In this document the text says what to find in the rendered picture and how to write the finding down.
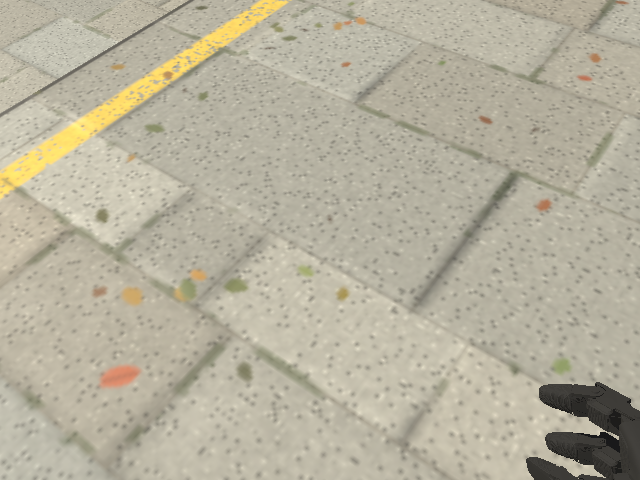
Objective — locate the robot right hand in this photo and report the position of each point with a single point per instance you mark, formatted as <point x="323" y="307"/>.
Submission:
<point x="606" y="408"/>

